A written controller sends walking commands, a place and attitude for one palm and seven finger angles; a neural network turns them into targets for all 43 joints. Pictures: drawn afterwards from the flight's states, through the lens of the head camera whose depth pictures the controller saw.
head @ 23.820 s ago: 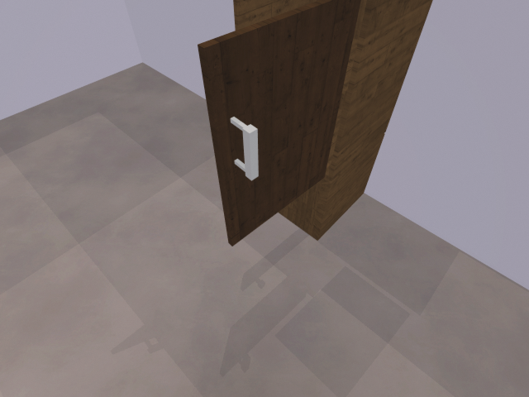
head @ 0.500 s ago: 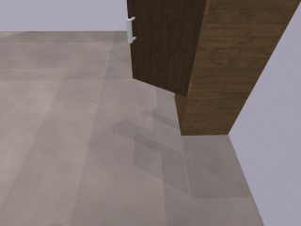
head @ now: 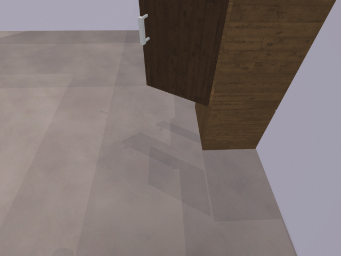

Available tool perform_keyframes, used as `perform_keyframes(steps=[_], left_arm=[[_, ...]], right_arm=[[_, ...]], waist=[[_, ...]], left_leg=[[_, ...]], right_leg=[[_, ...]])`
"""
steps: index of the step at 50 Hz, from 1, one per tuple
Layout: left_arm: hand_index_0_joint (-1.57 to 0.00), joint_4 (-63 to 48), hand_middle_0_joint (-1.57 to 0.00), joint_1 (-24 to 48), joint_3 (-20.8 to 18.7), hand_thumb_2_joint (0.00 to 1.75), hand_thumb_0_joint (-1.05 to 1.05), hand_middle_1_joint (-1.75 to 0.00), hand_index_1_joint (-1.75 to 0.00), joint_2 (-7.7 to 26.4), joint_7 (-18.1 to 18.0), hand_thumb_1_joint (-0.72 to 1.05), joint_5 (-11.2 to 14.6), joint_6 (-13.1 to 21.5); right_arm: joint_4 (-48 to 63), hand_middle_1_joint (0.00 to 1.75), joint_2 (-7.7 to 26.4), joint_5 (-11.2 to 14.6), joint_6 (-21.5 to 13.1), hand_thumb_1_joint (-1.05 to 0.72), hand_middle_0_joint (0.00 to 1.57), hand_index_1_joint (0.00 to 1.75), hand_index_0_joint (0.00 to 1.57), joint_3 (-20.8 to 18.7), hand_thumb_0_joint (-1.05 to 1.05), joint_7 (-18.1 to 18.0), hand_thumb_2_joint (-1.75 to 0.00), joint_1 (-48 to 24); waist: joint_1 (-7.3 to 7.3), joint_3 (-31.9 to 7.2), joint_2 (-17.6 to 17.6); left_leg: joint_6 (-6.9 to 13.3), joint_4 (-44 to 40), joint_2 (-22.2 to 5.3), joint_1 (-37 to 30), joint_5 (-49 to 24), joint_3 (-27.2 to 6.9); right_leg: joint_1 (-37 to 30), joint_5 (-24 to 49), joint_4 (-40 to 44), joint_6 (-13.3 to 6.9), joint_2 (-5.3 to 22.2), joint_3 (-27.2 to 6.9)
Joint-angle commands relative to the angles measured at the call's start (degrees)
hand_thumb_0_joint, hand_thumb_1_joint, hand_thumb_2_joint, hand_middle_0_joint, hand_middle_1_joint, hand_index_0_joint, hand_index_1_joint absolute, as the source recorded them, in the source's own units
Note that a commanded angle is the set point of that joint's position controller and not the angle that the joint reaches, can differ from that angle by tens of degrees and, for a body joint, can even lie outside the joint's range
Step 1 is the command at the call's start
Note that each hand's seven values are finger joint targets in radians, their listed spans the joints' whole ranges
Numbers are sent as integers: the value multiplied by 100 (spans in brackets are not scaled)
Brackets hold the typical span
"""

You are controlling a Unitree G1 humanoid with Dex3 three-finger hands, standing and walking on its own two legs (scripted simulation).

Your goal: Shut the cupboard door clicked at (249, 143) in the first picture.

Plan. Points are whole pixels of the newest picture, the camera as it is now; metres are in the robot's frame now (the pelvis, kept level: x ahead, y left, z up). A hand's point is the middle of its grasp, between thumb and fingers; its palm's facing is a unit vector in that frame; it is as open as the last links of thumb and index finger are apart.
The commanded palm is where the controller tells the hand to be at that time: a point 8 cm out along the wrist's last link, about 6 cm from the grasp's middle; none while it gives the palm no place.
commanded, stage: walk to a spot facing it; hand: left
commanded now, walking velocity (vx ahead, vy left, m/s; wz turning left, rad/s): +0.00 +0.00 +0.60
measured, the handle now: (144, 29) +1.11 +0.18 +0.03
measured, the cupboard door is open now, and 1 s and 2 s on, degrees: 59 59 59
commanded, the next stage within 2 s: turn to face it in 1.72 s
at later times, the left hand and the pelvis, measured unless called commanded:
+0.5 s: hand out of the picture +0.05 +0.24 -0.17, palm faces +0.28 -0.93 -0.23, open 7.4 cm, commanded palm none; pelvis +0.00 +0.01 +0.00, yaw +17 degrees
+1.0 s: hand out of the picture -0.06 +0.15 -0.16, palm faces +0.64 -0.72 -0.27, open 7.4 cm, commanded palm none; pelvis +0.10 +0.02 +0.00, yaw +40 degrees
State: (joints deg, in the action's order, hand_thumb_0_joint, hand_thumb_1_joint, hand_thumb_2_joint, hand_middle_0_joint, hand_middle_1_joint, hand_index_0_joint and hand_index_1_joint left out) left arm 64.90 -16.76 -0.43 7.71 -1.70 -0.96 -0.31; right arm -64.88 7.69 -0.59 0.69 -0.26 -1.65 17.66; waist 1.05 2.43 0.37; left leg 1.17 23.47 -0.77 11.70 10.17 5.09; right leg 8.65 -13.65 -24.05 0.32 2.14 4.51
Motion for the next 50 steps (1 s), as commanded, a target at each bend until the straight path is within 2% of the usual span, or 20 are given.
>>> perform_keyframes(steps=[1, 5, 7, 10, 11, 12, 13, 16, 19, 27, 29, 31, 32, 33, 34, 36, 38, 41, 45, 50], left_arm=[[-20, -255, -20, -402, -270, 90, 0, -30, -30, 789, -80, 90, 12, -8], [-20, -618, -20, -143, -443, 90, 0, -30, -30, 1083, -86, 90, -35, -66], [-20, -828, -20, 127, -493, 90, 0, -30, -30, 1126, -91, 90, -75, -57], [-20, -1032, -20, 327, -561, 90, 0, -30, -30, 1235, -78, 90, -87, -64], [-20, -1099, -20, 263, -566, 90, 0, -30, -30, 1149, -57, 90, -44, -98], [-20, -1188, -20, 48, -530, 90, 0, -30, -30, 853, -37, 90, 26, -142], [-20, -1366, -20, 342, -469, 90, 0, -30, -30, 823, -60, 90, 24, -175], [-20, -1484, -20, 808, -522, 90, 0, -30, -30, 930, -21, 90, -56, -207], [-20, -1515, -20, 781, -496, 90, 0, -30, -30, 911, 53, 90, -52, -131], [-20, -1848, -20, 1073, -434, 90, 0, -30, -30, 979, 188, 90, -57, -102], [-20, -1840, -20, 845, -425, 90, 0, -30, -30, 1053, 209, 90, -44, -66], [-20, -1644, -20, 204, -488, 90, 0, -30, -30, 1129, 224, 90, -39, -54], [-20, -1539, -20, -323, -572, 90, 0, -30, -30, 1347, 198, 90, -66, -19], [-20, -1543, -20, -600, -669, 90, 0, -30, -30, 1851, 113, 90, -171, 35], [-20, -1608, -20, -436, -626, 90, 0, -30, -30, 2064, 61, 90, -112, 31], [-20, -1846, -20, 492, -602, 90, 0, -30, -30, 1759, 71, 90, -40, 142], [-20, -1786, -20, 582, -481, 90, 0, -30, -30, 1358, 85, 90, -30, 274], [-20, -1557, -20, -26, -456, 90, 0, -30, -30, 1217, 91, 90, -34, 375], [-20, -1191, -20, -940, -430, 90, 0, -30, -30, 1190, 62, 90, -63, 419], [-20, -1087, -20, -1136, -441, 90, 0, -30, -30, 1347, 55, 90, -86, 441]], right_arm=[[292, 30, 545, -22, 36, -90, 20, 30, 20, -157, 0, 12, -90, 216], [573, 30, 478, -49, 160, -90, 20, 30, 20, -262, 0, 62, -90, 119], [732, 30, 499, -67, 199, -90, 20, 30, 20, -326, 0, 94, -90, 33], [871, 30, 564, -27, 150, -90, 20, 30, 20, -345, 0, 158, -90, 72], [851, 30, 747, -45, 101, -90, 20, 30, 20, -362, 0, 159, -90, 335], [859, 30, 1154, -114, 53, -90, 20, 30, 20, -413, 0, 114, -90, 542], [800, 30, 1412, -163, 71, -90, 20, 30, 20, -490, 0, 29, -90, 764], [967, 30, 1400, -161, 34, -90, 20, 30, 20, -492, 0, -54, -90, 445], [1119, 30, 1397, -133, -39, -90, 20, 30, 20, -473, 0, -79, -90, 144], [1300, 30, 1640, -166, 43, -90, 20, 30, 20, -589, 0, 47, -90, 8], [1360, 30, 1690, -161, 51, -90, 20, 30, 20, -617, 0, 76, -90, -110], [1500, 30, 1659, -139, 84, -90, 20, 30, 20, -643, 0, 84, -90, -492], [1595, 30, 1468, -94, 79, -90, 20, 30, 20, -615, 0, 97, -90, -723], [1738, 30, 1008, -6, 44, -90, 20, 30, 20, -529, 0, 116, -90, -747], [1871, 30, 1102, -74, -16, -90, 20, 30, 20, -531, 0, 153, -90, -1008], [1838, 30, 1144, -163, 49, -90, 20, 30, 20, -566, 0, 264, -90, -664], [1665, 30, 1157, -169, 82, -90, 20, 30, 20, -550, 0, 359, -90, -695], [1707, 30, 954, -116, 67, -90, 20, 30, 20, -467, 0, 441, -90, -845], [1860, 30, 775, -113, 67, -90, 20, 30, 20, -353, 0, 494, -90, -1480], [2014, 30, 733, -112, -24, -90, 20, 30, 20, -232, 0, 545, -90, -1955]], waist=[[-106, 353, -139], [-72, 161, -935], [-34, 140, -1079], [62, 85, -619], [125, -82, 266], [124, -130, 1754], [332, -243, 1980], [212, -233, 910], [87, -554, 354], [221, -429, 1067], [122, -460, 1164], [-221, -355, 1011], [-512, -368, 474], [-685, -376, -1245], [-655, 47, -1664], [-26, 199, -821], [89, 519, -970], [-46, 297, -936], [-349, 287, -1020], [-368, 333, -1067]], left_leg=[[6, -29, -383, 599, -120, -630], [-123, 1496, -95, 895, 421, -228], [-190, 2383, -162, 1103, 1342, -196], [-195, 1425, -367, 793, 882, -261], [-9, 605, -647, 376, -705, -862], [457, -44, -1484, 55, -2505, -2447], [1019, -469, -2046, -253, -2929, -3251], [709, -692, -1653, 96, -780, -3035], [681, -465, -1253, -389, -1566, -2506], [758, -911, -883, -195, 1547, -2976], [717, -839, -742, 33, 1699, -3079], [483, -698, -394, 1149, 2270, -2804], [267, -68, -25, 2167, 2512, -2465], [-71, 1762, 581, 3545, 2519, -1388], [-212, 3249, 560, 3792, 2277, -935], [-215, 4380, 60, 3399, 1348, -1042], [-315, 4622, -198, 3157, 707, -855], [-336, 4126, -189, 3124, 402, -469], [-242, 3436, -197, 3316, 423, -117], [2, 1887, -103, 2670, 615, 312]], right_leg=[[280, -135, 308, -251, 681, -319], [578, -651, 705, -744, 1532, -642], [631, 69, 649, -964, 1868, -537], [608, 1051, -310, -702, 1834, 64], [908, 608, -1120, -319, 1430, 424], [1507, -887, -2264, 179, 549, 749], [2015, -2464, -3399, 252, 125, 218], [2374, -1367, -4306, 182, 256, -576], [2420, -769, -4051, 331, 177, -609], [1821, -1100, -2087, 327, -161, -338], [1247, -1102, -1307, 262, -315, -269], [-185, -703, -357, 185, -471, -34], [-1282, -853, 415, 61, -160, -378], [-2117, -2348, 1380, -374, 1428, -2145], [-1177, -3092, 1878, -732, 2575, -3421], [-276, -2562, 1820, -763, 2317, -2552], [29, -1387, 1655, -575, 1741, -1428], [-714, 707, 1263, -486, 1445, -315], [-1531, 2658, 926, -393, 1519, 188], [-1723, 3797, 518, -442, 1724, 642]])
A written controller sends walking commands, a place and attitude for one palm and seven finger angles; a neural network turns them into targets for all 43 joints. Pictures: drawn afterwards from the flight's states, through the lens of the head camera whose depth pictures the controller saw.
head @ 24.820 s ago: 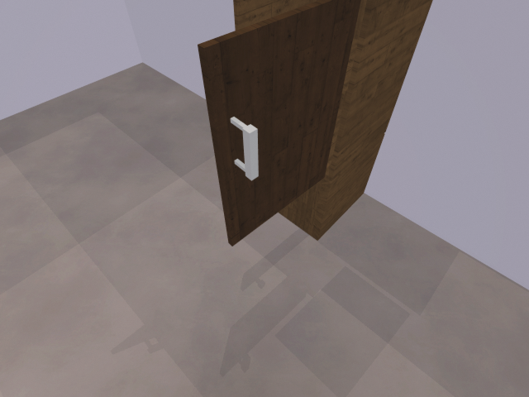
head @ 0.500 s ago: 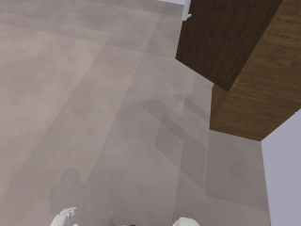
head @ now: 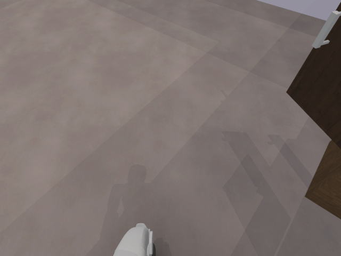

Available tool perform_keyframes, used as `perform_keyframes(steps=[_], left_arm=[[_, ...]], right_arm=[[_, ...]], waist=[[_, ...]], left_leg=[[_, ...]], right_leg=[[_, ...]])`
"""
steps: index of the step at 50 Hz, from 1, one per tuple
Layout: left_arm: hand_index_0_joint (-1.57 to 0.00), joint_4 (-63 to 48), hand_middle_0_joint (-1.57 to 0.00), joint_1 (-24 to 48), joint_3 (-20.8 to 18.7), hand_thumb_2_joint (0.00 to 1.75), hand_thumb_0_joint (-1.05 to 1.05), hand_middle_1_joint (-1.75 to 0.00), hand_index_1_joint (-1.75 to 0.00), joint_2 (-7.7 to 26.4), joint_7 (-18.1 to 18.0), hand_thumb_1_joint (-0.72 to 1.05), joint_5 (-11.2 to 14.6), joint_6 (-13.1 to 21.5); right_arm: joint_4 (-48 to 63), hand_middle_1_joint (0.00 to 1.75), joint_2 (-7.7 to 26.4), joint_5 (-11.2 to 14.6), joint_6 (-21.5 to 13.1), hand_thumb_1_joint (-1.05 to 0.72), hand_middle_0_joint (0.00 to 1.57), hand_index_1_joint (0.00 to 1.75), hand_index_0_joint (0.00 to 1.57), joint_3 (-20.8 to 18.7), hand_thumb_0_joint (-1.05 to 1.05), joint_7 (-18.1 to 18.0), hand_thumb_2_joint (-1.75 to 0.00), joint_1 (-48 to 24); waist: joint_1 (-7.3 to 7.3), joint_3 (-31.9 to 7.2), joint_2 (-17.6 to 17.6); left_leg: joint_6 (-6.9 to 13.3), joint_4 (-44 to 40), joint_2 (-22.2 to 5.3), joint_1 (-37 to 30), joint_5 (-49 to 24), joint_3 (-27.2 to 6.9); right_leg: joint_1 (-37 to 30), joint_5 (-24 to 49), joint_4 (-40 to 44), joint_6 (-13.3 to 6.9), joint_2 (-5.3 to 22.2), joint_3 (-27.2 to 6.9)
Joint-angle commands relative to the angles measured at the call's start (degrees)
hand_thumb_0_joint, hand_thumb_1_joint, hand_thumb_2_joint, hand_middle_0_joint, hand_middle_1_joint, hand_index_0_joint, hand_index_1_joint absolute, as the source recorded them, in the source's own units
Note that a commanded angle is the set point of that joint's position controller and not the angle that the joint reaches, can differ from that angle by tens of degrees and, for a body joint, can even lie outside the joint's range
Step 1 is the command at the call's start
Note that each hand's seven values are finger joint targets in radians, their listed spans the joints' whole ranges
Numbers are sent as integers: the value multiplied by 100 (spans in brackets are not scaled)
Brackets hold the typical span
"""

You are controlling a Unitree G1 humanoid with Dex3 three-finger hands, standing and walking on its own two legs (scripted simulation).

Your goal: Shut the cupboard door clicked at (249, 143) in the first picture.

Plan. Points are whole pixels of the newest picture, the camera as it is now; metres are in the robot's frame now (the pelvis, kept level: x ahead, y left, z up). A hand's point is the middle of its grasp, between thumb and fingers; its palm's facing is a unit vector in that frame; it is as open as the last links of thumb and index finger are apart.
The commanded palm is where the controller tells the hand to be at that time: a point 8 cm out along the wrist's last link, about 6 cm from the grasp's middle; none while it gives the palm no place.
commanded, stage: walk to a spot facing it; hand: left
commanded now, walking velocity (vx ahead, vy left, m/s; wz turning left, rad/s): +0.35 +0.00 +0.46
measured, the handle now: (330, 29) +0.88 -0.53 +0.03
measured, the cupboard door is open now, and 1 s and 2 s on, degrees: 59 59 59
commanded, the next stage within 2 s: turn to face it in 0.72 s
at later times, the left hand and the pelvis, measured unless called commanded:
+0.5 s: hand (110, 179) +0.33 +0.22 -0.15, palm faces +0.11 -0.98 -0.19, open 7.4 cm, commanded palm none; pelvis +0.23 +0.03 +0.00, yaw +7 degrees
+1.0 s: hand (109, 181) +0.34 +0.24 -0.20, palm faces +0.36 -0.92 -0.19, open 7.3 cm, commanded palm none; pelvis +0.43 +0.08 -0.02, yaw +17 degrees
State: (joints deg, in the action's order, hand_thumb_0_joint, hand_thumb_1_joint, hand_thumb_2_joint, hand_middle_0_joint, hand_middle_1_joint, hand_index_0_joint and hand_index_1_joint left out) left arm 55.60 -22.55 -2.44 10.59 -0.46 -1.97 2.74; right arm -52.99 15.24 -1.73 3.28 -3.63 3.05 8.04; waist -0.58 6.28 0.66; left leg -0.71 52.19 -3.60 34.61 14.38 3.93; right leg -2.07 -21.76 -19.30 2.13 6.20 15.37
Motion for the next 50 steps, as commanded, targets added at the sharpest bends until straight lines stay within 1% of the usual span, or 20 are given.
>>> perform_keyframes(steps=[1, 4, 5, 6, 7, 10, 13, 23, 26, 27, 28, 30, 32, 37, 44, 46, 47, 48, 49, 50], left_arm=[[-20, -178, -20, -511, -261, 90, 0, -30, -30, 1123, -65, 90, 19, 145], [-20, -206, -20, -269, -259, 90, 0, -30, -30, 1309, -23, 90, 84, 144], [-20, -358, -20, -241, -243, 90, 0, -30, -30, 1172, 44, 90, 131, 152], [-20, -658, -20, -106, -158, 90, 0, -30, -30, 794, 108, 90, 162, 124], [-20, -849, -20, 522, -149, 90, 0, -30, -30, 894, 46, 90, 156, 66], [-20, -608, -20, 563, -179, 90, 0, -30, -30, 651, 62, 90, 51, -13], [-20, -363, -20, 137, -142, 90, 0, -30, -30, 336, 123, 90, -2, -182], [-20, -755, -20, 1333, -198, 90, 0, -30, -30, 444, 235, 90, 28, -144], [-20, -515, -20, 469, -287, 90, 0, -30, -30, 668, 212, 90, 5, -26], [-20, -281, -20, -348, -392, 90, 0, -30, -30, 1058, 164, 90, -46, 61], [-20, -101, -20, -1008, -532, 90, 0, -30, -30, 1604, 108, 90, -53, 71], [-20, -276, -20, -292, -458, 90, 0, -30, -30, 1240, -1, 90, 18, 44], [-20, -455, -20, 314, -313, 90, 0, -30, -30, 806, -33, 90, 32, 93], [-20, -357, -20, 407, -231, 90, 0, -30, -30, 575, -52, 90, 52, 190], [-20, -145, -20, 203, -172, 90, 0, -30, -30, 708, -116, 90, 53, 122], [-20, -129, -20, 116, -84, 90, 0, -30, -30, 543, -151, 90, 131, 40], [-20, -79, -20, -303, -16, 90, 0, -30, -30, 296, -183, 90, 213, -23], [-20, -51, -20, -363, 43, 90, 0, -30, -30, 339, -213, 90, 199, -117], [-20, -208, -20, -113, 36, 90, 0, -30, -30, 340, -216, 90, 153, -179], [-20, -153, -20, 85, 30, 90, 0, -30, -30, 204, -191, 90, 150, -245]], right_arm=[[784, 30, 6, -3, -320, -90, 20, 30, 20, 106, 0, 58, -90, -800], [335, 30, 462, -53, -386, -90, 20, 30, 20, -35, 0, -43, -90, 909], [196, 30, 1059, -91, -405, -90, 20, 30, 20, -182, 0, -125, -90, 1764], [85, 30, 1673, -58, -448, -90, 20, 30, 20, -334, 0, -217, -90, 2221], [2, 30, 1687, 53, -413, -90, 20, 30, 20, -346, 0, -284, -90, 2204], [279, 30, 799, 28, -578, -90, 20, 30, 20, -74, 0, -392, -90, 908], [163, 30, 441, 41, -690, -90, 20, 30, 20, 52, 0, -407, -90, 666], [-273, 30, 388, 15, -689, -90, 20, 30, 20, -42, 0, -384, -90, 1039], [-399, 30, 334, 31, -672, -90, 20, 30, 20, -34, 0, -379, -90, 1135], [-393, 30, 153, 91, -696, -90, 20, 30, 20, -19, 0, -346, -90, 1216], [-247, 30, -175, 145, -726, -90, 20, 30, 20, 33, 0, -331, -90, 1566], [-189, 30, 22, 87, -653, -90, 20, 30, 20, -28, 0, -329, -90, 1132], [-177, 30, -97, 86, -625, -90, 20, 30, 20, -11, 0, -295, -90, 839], [-142, 30, -421, 56, -361, -90, 20, 30, 20, 75, 0, -172, -90, 860], [-26, 30, -462, 29, -452, -90, 20, 30, 20, 169, 0, -130, -90, 727], [-363, 30, 185, -35, -530, -90, 20, 30, 20, 71, 0, -221, -90, 1764], [-407, 30, 701, -24, -564, -90, 20, 30, 20, -4, 0, -311, -90, 2020], [-394, 30, 858, 38, -482, -90, 20, 30, 20, -15, 0, -407, -90, 1903], [-220, 30, 851, 12, -452, -90, 20, 30, 20, 14, 0, -433, -90, 1520], [-112, 30, 746, -9, -500, -90, 20, 30, 20, 43, 0, -499, -90, 1021]], waist=[[-106, -179, -1058], [760, -1168, -767], [1146, -1904, 59], [1194, -2336, 1202], [1200, -2146, 390], [499, -687, 246], [120, -398, 517], [93, 89, 325], [-319, -298, 4], [-644, -819, -761], [-703, -1491, -2247], [-475, -834, -1686], [-169, -630, -677], [141, -513, -848], [191, -750, -844], [544, -1569, 240], [509, -2198, 1540], [547, -2356, 1633], [451, -1579, 964], [327, -1336, 1130]], left_leg=[[297, -1161, 333, -129, 322, 567], [615, -1911, 668, -3033, -96, 722], [1059, -2009, -349, -4715, -369, -728], [1804, -2612, -2022, -5681, -1278, -3343], [1948, -3106, -2273, -5429, -1550, -3523], [1338, -3495, -1605, -2878, -749, -2054], [1161, -3752, -1004, -2207, -1067, -1156], [1163, -3899, -887, -2040, -154, -1022], [875, -2604, -463, -1937, -843, -766], [671, -1005, -41, -1263, -698, -404], [414, 838, 795, -194, 1695, 32], [423, 2337, 223, 432, 1329, -705], [281, 2277, -104, 230, 610, -731], [8, 929, -159, 39, 320, -195], [191, -1696, 205, -1449, -532, 232], [314, -2235, -330, -3546, -3073, -271], [929, -2265, -1659, -4498, -5106, -1714], [1363, -2634, -2141, -4311, -5218, -1915], [1405, -2792, -2178, -3450, -4296, -1640], [1338, -2978, -2137, -3195, -3986, -1570]], right_leg=[[-539, 5243, -245, -622, 1374, -363], [679, 5227, -2490, -358, 1225, 84], [2118, 3042, -4005, -140, 815, 88], [3864, -1044, -5812, 58, -57, -392], [4295, -1023, -6386, -71, 5, -1249], [3916, -89, -5746, -32, 506, -1556], [3332, 408, -4698, 38, 351, -1397], [2439, 1467, -1889, -8, -42, -1099], [1012, 1315, -1107, -164, -315, -1024], [-196, 669, -692, -449, 419, -1979], [-1211, 425, 173, -974, 1918, -4014], [-299, 81, 739, -1061, 2053, -4107], [533, 1442, 498, -1017, 1784, -2639], [705, 4105, 251, -780, 1345, -733], [642, 4734, -690, -643, 1066, -485], [1499, 2627, -1936, -300, 519, -372], [2378, -705, -2934, -49, -174, -397], [2292, -2132, -3852, -98, -391, -996], [2346, -1969, -4262, -203, -288, -1231], [2747, -1691, -4398, -148, -209, -1382]])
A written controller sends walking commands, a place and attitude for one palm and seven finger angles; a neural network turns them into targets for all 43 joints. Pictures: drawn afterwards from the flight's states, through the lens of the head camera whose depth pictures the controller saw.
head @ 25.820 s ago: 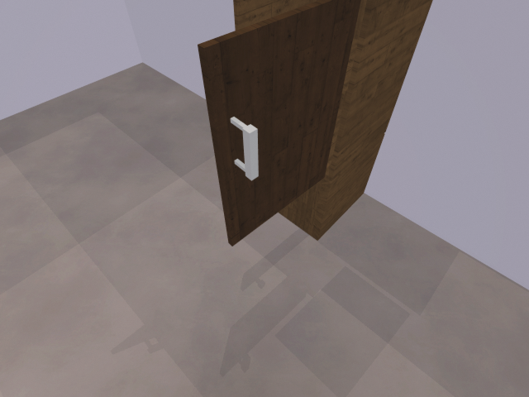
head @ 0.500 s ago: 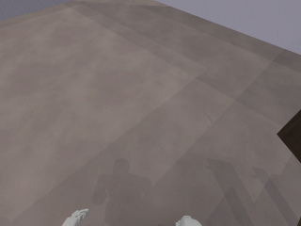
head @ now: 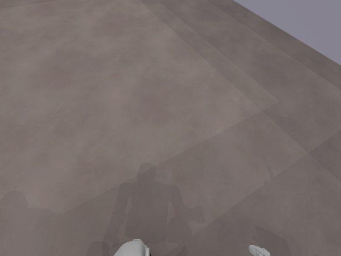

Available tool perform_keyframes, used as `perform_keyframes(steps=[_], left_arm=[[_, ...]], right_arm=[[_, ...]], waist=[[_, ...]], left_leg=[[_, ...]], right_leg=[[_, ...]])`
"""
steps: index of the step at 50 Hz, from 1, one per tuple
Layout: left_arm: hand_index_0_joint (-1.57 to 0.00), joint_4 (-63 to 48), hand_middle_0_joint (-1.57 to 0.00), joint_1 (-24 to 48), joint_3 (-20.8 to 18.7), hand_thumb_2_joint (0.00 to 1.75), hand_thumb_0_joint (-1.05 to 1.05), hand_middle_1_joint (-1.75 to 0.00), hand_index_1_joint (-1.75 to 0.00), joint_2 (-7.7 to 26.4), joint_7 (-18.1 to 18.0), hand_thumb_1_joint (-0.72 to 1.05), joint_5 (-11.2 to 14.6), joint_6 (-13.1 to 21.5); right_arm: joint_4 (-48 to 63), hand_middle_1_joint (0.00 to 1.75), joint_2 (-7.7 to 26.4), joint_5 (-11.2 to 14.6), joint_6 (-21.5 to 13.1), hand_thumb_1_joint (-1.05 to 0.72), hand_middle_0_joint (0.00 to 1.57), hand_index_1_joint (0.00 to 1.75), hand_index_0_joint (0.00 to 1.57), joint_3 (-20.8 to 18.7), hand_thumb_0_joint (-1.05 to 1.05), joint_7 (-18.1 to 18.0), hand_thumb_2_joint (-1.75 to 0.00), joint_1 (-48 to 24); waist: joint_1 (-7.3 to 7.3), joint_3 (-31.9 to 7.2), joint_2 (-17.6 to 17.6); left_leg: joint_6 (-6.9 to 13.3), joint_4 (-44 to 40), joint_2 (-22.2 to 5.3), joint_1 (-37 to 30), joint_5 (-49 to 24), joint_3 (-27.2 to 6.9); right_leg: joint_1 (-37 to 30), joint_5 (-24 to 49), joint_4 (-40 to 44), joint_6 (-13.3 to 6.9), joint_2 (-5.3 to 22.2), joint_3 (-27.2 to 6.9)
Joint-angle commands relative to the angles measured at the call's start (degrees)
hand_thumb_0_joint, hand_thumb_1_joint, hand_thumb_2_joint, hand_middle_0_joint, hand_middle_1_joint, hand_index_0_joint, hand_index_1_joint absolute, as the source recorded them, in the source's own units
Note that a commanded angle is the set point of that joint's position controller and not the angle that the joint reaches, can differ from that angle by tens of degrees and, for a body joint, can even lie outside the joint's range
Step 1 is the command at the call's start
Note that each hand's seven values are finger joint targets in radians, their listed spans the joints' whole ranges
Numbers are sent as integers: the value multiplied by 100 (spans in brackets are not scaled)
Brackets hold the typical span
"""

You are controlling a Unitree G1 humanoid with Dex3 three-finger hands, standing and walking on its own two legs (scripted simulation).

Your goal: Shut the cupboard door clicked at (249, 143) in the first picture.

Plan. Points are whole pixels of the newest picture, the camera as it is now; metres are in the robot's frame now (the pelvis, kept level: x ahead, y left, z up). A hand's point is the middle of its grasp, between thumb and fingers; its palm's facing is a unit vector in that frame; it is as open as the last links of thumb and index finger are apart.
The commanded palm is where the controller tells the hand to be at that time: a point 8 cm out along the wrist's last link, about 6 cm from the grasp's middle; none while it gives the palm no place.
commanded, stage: turn to face it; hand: left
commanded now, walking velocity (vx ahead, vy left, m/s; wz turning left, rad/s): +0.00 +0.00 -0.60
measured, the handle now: out of the picture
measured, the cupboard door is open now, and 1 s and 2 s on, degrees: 59 59 59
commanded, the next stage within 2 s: none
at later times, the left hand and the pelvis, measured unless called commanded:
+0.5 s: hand (108, 253) +0.13 +0.16 -0.14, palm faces -0.22 -0.94 -0.27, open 7.4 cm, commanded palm none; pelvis +0.04 -0.02 +0.02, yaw -17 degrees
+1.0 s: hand (133, 192) +0.29 +0.13 -0.13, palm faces -0.55 -0.80 -0.24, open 7.4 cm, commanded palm none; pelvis +0.07 +0.02 +0.02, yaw -36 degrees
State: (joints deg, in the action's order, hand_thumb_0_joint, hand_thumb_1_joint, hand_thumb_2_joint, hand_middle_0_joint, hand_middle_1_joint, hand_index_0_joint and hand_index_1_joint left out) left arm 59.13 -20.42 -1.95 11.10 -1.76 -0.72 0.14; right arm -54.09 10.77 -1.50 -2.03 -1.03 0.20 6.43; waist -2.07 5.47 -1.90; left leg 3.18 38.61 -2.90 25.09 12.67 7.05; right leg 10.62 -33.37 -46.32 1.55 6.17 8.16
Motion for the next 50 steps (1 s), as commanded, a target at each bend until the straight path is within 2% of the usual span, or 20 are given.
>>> perform_keyframes(steps=[1, 4, 8, 14, 15, 16, 17, 18, 19, 21, 24, 30, 33, 34, 35, 36, 37, 38, 42, 50], left_arm=[[-20, -435, -20, 41, -64, 90, 0, -30, -30, 254, -29, 90, 7, -41], [-20, -422, -20, 0, -183, 90, 0, -30, -30, 335, 96, 90, -15, -192], [-20, -554, -20, 10, -278, 90, 0, -30, -30, 171, 181, 90, -70, -308], [-20, -793, -20, -129, -411, 90, 0, -30, -30, 289, 243, 90, -99, -279], [-20, -805, -20, -247, -449, 90, 0, -30, -30, 416, 236, 90, -113, -271], [-20, -840, -20, -346, -497, 90, 0, -30, -30, 751, 211, 90, -152, -197], [-20, -923, -20, -279, -560, 90, 0, -30, -30, 1263, 154, 90, -181, -127], [-20, -995, -20, -257, -543, 90, 0, -30, -30, 1491, 121, 90, -103, -127], [-20, -1093, -20, 30, -557, 90, 0, -30, -30, 1306, 63, 90, -110, -141], [-20, -1143, -20, 503, -502, 90, 0, -30, -30, 1083, 32, 90, -92, -102], [-20, -1192, -20, 547, -469, 90, 0, -30, -30, 1016, 37, 90, -82, -69], [-20, -1091, -20, 357, -517, 90, 0, -30, -30, 1309, 73, 90, -102, -139], [-20, -1173, -20, 836, -509, 90, 0, -30, -30, 1295, 102, 90, -67, -204], [-20, -1241, -20, 985, -469, 90, 0, -30, -30, 1138, 120, 90, -33, -235], [-20, -1363, -20, 894, -392, 90, 0, -30, -30, 794, 165, 90, 37, -270], [-20, -1491, -20, 1009, -356, 90, 0, -30, -30, 753, 203, 90, 9, -276], [-20, -1530, -20, 1179, -385, 90, 0, -30, -30, 935, 230, 90, -40, -291], [-20, -1423, -20, 1036, -443, 90, 0, -30, -30, 962, 268, 90, -86, -337], [-20, -1364, -20, 1125, -398, 90, 0, -30, -30, 790, 374, 90, -55, -396], [-20, -1566, -20, 1592, -296, 90, 0, -30, -30, 612, 403, 90, -43, -319]], right_arm=[[66, 30, 1110, -29, 53, -90, 20, 30, 20, -199, 0, -240, -90, 914], [191, 30, 961, -28, 145, -90, 20, 30, 20, -165, 0, -251, -90, 351], [297, 30, 1032, -34, 269, -90, 20, 30, 20, -291, 0, -210, -90, 60], [410, 30, 1065, 0, 386, -90, 20, 30, 20, -438, 0, -144, -90, -224], [461, 30, 976, 13, 398, -90, 20, 30, 20, -442, 0, -130, -90, -271], [561, 30, 737, 42, 419, -90, 20, 30, 20, -407, 0, -110, -90, -303], [799, 30, 376, 70, 432, -90, 20, 30, 20, -333, 0, -69, -90, -435], [892, 30, 543, 57, 492, -90, 20, 30, 20, -322, 0, -79, -90, -449], [889, 30, 558, 52, 498, -90, 20, 30, 20, -368, 0, -57, -90, -507], [769, 30, 686, 44, 447, -90, 20, 30, 20, -384, 0, -83, -90, -335], [614, 30, 588, 60, 398, -90, 20, 30, 20, -338, 0, -90, -90, 24], [724, 30, 562, 117, 344, -90, 20, 30, 20, -262, 0, -171, -90, -42], [570, 30, 657, 147, 281, -90, 20, 30, 20, -253, 0, -214, -90, 571], [481, 30, 828, 137, 243, -90, 20, 30, 20, -294, 0, -219, -90, 816], [488, 30, 1346, 50, 175, -90, 20, 30, 20, -360, 0, -242, -90, 921], [578, 30, 1717, -3, 199, -90, 20, 30, 20, -424, 0, -274, -90, 1027], [630, 30, 1665, -48, 228, -90, 20, 30, 20, -398, 0, -280, -90, 969], [687, 30, 1419, -57, 203, -90, 20, 30, 20, -319, 0, -271, -90, 647], [750, 30, 1216, -52, 181, -90, 20, 30, 20, -290, 0, -298, -90, 501], [488, 30, 1374, -39, 218, -90, 20, 30, 20, -449, 0, -199, -90, 992]], waist=[[463, -1007, 1480], [224, -689, 1058], [158, -641, 844], [-66, -430, 864], [-171, -337, 524], [-284, -296, -591], [-364, -149, -1920], [-324, -206, -1489], [-185, -160, -1031], [21, -506, -1063], [112, -1205, -550], [-46, -1037, -566], [303, -975, -648], [409, -988, -271], [414, -1040, 1171], [467, -843, 2078], [496, -716, 1395], [269, -595, 1207], [192, -537, 1178], [472, -821, 1442]], left_leg=[[883, -1666, -2165, -1953, -3481, -1699], [654, -1849, -1909, -1352, -2185, -842], [525, -2116, -1911, -910, -154, -540], [165, -1499, -1755, -427, 1073, -83], [-1, -1046, -1550, -136, 1244, 126], [-311, 140, -892, 95, 1607, 527], [-562, 1728, -13, 924, 2453, 456], [-527, 2574, -11, 915, 2337, -371], [-497, 2794, -105, 1068, 1840, -636], [-584, 2906, -155, 1178, 1185, -839], [-703, 2285, -61, 751, 933, -659], [-728, 624, 154, 212, 1307, -570], [-672, -890, 230, -1058, 391, -583], [-615, -1584, -33, -1837, -33, -716], [-227, -2239, -1261, -2454, -150, -1985], [390, -2418, -2347, -2210, -799, -2869], [708, -2297, -2453, -1675, -1095, -2704], [636, -2362, -2142, -1414, -966, -2202], [405, -1835, -1532, -1837, -2526, -943], [327, -1302, -1720, -2317, -3168, -255]], right_leg=[[1580, -261, -1832, -53, -114, -801], [1379, 276, -1531, -19, -104, -684], [1100, 789, -733, 25, -237, -379], [426, 1805, 750, -60, -452, -150], [201, 2016, 1180, -141, -381, -372], [298, 2075, 2229, -418, 209, -1562], [306, 2695, 3241, -1034, 1299, -3443], [619, 2179, 3541, -1369, 1641, -3760], [615, 1796, 3519, -1351, 1375, -3567], [108, 2591, 3057, -1214, 972, -3035], [-607, 3968, 2527, -1099, 636, -2312], [-623, 4712, 2290, -1291, 680, -2763], [360, 4059, 2010, -918, 388, -2782], [1010, 3312, 1718, -606, 38, -2478], [2002, 1646, 824, -260, -731, -1837], [2371, -206, -537, 0, -988, -1037], [2152, -144, -1386, -5, -724, -1221], [2147, 269, -1861, 58, -667, -1207], [2232, 759, -1881, 201, -514, -864], [1314, 983, 232, 37, -590, -282]])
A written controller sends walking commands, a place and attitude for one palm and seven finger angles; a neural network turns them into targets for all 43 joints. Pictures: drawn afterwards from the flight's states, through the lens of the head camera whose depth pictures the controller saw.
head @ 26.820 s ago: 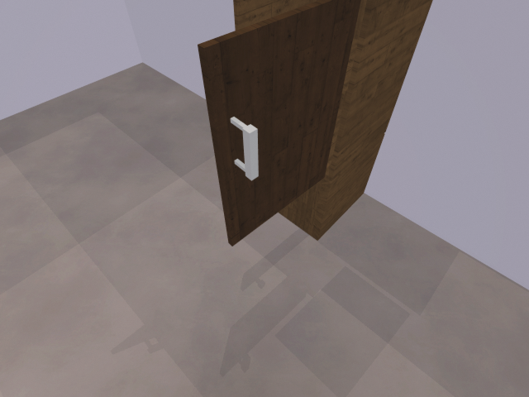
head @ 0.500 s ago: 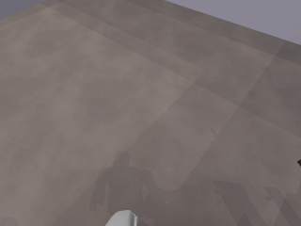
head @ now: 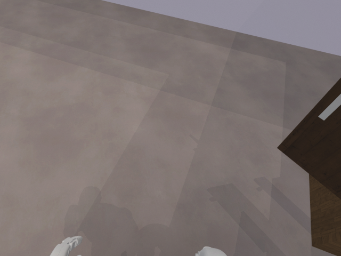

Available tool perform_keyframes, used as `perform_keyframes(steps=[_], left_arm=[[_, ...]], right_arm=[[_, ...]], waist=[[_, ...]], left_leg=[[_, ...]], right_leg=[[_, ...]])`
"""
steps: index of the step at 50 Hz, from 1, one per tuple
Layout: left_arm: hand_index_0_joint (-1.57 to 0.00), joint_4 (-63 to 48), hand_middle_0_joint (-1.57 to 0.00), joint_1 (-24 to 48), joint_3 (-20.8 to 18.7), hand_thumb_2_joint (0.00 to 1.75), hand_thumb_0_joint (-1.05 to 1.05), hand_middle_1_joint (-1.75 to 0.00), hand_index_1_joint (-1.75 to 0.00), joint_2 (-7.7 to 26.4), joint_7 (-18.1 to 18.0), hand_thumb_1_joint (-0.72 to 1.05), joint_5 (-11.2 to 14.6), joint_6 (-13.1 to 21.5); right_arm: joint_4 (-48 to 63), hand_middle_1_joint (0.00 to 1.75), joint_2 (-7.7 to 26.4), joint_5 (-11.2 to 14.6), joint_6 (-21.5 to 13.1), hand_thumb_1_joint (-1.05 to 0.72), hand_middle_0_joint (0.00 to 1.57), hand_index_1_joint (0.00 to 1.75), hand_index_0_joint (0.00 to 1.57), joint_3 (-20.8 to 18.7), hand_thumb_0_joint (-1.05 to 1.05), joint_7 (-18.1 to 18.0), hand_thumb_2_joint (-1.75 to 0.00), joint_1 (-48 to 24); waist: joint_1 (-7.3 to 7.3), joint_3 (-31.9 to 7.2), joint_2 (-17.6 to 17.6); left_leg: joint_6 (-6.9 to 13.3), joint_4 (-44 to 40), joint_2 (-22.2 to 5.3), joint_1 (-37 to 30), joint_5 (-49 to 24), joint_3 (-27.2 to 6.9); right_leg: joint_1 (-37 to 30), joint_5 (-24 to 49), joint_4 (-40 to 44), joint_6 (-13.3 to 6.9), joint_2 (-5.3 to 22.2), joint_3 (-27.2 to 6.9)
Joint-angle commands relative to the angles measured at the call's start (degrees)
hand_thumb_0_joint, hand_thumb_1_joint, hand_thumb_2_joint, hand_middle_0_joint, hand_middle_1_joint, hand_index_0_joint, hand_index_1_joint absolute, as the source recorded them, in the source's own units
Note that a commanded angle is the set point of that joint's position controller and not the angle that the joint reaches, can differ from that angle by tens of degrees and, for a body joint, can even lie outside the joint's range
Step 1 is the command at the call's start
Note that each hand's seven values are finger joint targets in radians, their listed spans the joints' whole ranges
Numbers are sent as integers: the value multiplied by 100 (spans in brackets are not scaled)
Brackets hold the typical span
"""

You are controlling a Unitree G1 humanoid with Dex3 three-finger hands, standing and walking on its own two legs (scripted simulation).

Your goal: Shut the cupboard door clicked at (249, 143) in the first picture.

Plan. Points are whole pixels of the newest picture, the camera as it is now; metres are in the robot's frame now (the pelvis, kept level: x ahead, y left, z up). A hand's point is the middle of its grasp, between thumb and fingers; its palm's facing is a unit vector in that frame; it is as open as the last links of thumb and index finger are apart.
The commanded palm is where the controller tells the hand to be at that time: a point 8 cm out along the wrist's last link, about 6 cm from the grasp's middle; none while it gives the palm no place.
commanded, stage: turn to face it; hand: left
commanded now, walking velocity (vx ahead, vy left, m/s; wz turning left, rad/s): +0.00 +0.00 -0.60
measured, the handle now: (339, 100) +0.57 -0.49 +0.03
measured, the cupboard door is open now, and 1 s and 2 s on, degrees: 59 59 59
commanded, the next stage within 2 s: take the last steps up to it in 1.38 s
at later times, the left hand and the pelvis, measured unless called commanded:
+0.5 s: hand (104, 254) +0.14 +0.18 -0.19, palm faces -0.26 -0.95 -0.19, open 7.4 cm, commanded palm none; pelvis +0.01 +0.01 -0.02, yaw -17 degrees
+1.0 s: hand (140, 224) +0.21 +0.09 -0.15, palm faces -0.56 -0.78 -0.30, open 7.4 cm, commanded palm none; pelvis +0.00 -0.01 -0.01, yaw -35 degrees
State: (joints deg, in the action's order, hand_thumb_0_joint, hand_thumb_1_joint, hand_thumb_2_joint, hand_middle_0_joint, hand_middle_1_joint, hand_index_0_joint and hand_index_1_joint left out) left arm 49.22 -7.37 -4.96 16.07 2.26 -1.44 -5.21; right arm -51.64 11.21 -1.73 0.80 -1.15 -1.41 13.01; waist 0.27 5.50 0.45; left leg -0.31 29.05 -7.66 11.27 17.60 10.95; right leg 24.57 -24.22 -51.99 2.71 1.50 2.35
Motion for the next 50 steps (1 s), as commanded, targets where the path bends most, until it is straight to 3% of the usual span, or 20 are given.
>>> perform_keyframes(steps=[1, 4, 5, 6, 11, 18, 21, 22, 24, 25, 27, 30, 36, 41, 43, 44, 45, 47, 48, 50], left_arm=[[-20, -570, -20, 219, -1, 90, 0, -30, -30, 140, -4, 90, 34, 232], [-20, -293, -20, -712, -101, 90, 0, -30, -30, 625, -63, 90, -6, 343], [-20, -174, -20, -1123, -227, 90, 0, -30, -30, 1249, -145, 90, -56, 422], [-20, -99, -20, -1299, -250, 90, 0, -30, -30, 1438, -224, 90, 41, 404], [-20, -437, -20, -232, -105, 90, 0, -30, -30, 826, -340, 90, 38, 401], [-20, -423, -20, -280, -162, 90, 0, -30, -30, 986, -266, 90, -26, 364], [-20, -449, -20, -13, -166, 90, 0, -30, -30, 952, -244, 90, 4, 318], [-20, -484, -20, 44, -125, 90, 0, -30, -30, 796, -232, 90, 45, 290], [-20, -651, -20, -180, -7, 90, 0, -30, -30, 326, -165, 90, 103, 262], [-20, -667, -20, -23, -60, 90, 0, -30, -30, 484, -145, 90, 44, 237], [-20, -419, -20, -238, -164, 90, 0, -30, -30, 540, -68, 90, -21, 188], [-20, -335, -20, -265, -124, 90, 0, -30, -30, 360, 3, 90, 15, 140], [-20, -470, -20, 177, -42, 90, 0, -30, -30, 142, 31, 90, 32, 146], [-20, -401, -20, -15, -15, 90, 0, -30, -30, 157, 8, 90, 40, 219], [-20, -230, -20, -562, -76, 90, 0, -30, -30, 376, -25, 90, 31, 270], [-20, -137, -20, -858, -146, 90, 0, -30, -30, 857, -86, 90, -20, 345], [-20, -80, -20, -1086, -244, 90, 0, -30, -30, 1375, -179, 90, -27, 398], [-20, -130, -20, -929, -206, 90, 0, -30, -30, 1294, -268, 90, 36, 376], [-20, -178, -20, -624, -210, 90, 0, -30, -30, 1119, -324, 90, 18, 409], [-20, -283, -20, -229, -76, 90, 0, -30, -30, 773, -342, 90, 55, 417]], right_arm=[[268, 30, 1374, -10, -62, -90, 20, 30, 20, -452, 0, -26, -90, 279], [360, 30, 1298, 91, -40, -90, 20, 30, 20, -472, 0, 49, -90, 34], [619, 30, 785, 118, -23, -90, 20, 30, 20, -336, 0, 61, -90, -208], [744, 30, 858, 110, 70, -90, 20, 30, 20, -278, 0, -1, -90, -425], [519, 30, 861, 89, 131, -90, 20, 30, 20, -289, 0, 28, -90, -359], [609, 30, 735, 124, 105, -90, 20, 30, 20, -277, 0, 40, -90, -363], [479, 30, 766, 152, 28, -90, 20, 30, 20, -277, 0, 1, -90, 112], [409, 30, 932, 145, -28, -90, 20, 30, 20, -300, 0, -24, -90, 329], [507, 30, 1846, 42, -90, -90, 20, 30, 20, -451, 0, -57, -90, 521], [563, 30, 1824, -19, -60, -90, 20, 30, 20, -419, 0, -73, -90, 428], [703, 30, 1396, -25, -115, -90, 20, 30, 20, -314, 0, -112, -90, -191], [691, 30, 1216, -21, -116, -90, 20, 30, 20, -275, 0, -121, -90, -234], [342, 30, 1270, -11, -100, -90, 20, 30, 20, -371, 0, -83, -90, 375], [280, 30, 1446, -4, -51, -90, 20, 30, 20, -463, 0, 3, -90, 189], [318, 30, 1445, 52, -25, -90, 20, 30, 20, -469, 0, 32, -90, -37], [407, 30, 1143, 106, -2, -90, 20, 30, 20, -423, 0, 75, -90, 0], [699, 30, 728, 91, 22, -90, 20, 30, 20, -292, 0, 88, -90, -404], [724, 30, 789, 106, 131, -90, 20, 30, 20, -271, 0, 45, -90, -536], [611, 30, 811, 86, 122, -90, 20, 30, 20, -283, 0, 6, -90, -396], [411, 30, 925, 68, 130, -90, 20, 30, 20, -313, 0, 40, -90, -261]], waist=[[185, -834, 1203], [-319, -1129, 214], [-552, -1116, -1696], [-620, -1098, -1761], [-82, -849, -1078], [-77, -833, -934], [198, -899, -951], [301, -960, -613], [314, -1060, 1937], [342, -850, 1353], [-8, -633, 1140], [-32, -648, 968], [238, -835, 1021], [141, -865, 1254], [-199, -949, 766], [-333, -1061, -373], [-527, -727, -1941], [-410, -526, -1113], [-242, -684, -1753], [-46, -720, -1490]], left_leg=[[620, -241, -1295, -818, -3590, -622], [14, 1180, -876, 295, -2269, -120], [-349, 2516, 45, 1923, 1160, 207], [-389, 3550, 297, 2338, 2120, -557], [-493, 3639, 146, 2154, 714, -1069], [-453, 1738, 545, 1268, 638, -893], [-389, 430, 669, 286, -74, -867], [-329, -325, 487, -503, -488, -971], [622, -1393, -1891, -860, -784, -3347], [963, -1409, -2070, -270, -897, -3278], [769, -1312, -1482, 18, -1469, -2351], [653, -1011, -1077, -291, -2235, -1313], [745, -799, -1260, -877, -2697, -883], [594, -360, -1371, -499, -2578, -500], [203, 369, -1149, 201, -1764, -184], [-143, 1333, -661, 1037, -612, 111], [-414, 2649, 226, 2402, 1953, 79], [-338, 3774, 116, 2732, 1486, -1011], [-390, 3859, 111, 2935, 1276, -1078], [-463, 3806, 54, 2458, 549, -1098]], right_leg=[[-340, 187, 1134, -134, -122, 302], [-2200, 2156, 2841, -408, 236, -130], [-3088, 4262, 3116, -950, 1696, -2086], [-2712, 5293, 3027, -1483, 2182, -2571], [-1815, 4065, 2970, -1319, 1220, -1551], [-1250, 2956, 2979, -1330, 1058, -2068], [-695, 2535, 2675, -1009, 837, -2166], [-115, 2004, 2371, -730, 561, -1976], [943, -1162, -74, -110, -534, -488], [807, -1162, -1002, -133, -269, -664], [856, -445, -1777, -10, -120, -613], [834, -60, -1721, 90, -31, -343], [534, -110, -311, 83, 67, 29], [-493, 184, 1232, -119, -84, 360], [-1602, 1322, 2464, -267, -55, 298], [-2380, 1936, 3156, -556, 782, -748], [-2446, 3654, 3379, -1172, 1962, -2578], [-1981, 3182, 3450, -1546, 1942, -2190], [-2141, 3193, 3391, -1447, 1697, -2314], [-1809, 3443, 3194, -1263, 1244, -1485]])
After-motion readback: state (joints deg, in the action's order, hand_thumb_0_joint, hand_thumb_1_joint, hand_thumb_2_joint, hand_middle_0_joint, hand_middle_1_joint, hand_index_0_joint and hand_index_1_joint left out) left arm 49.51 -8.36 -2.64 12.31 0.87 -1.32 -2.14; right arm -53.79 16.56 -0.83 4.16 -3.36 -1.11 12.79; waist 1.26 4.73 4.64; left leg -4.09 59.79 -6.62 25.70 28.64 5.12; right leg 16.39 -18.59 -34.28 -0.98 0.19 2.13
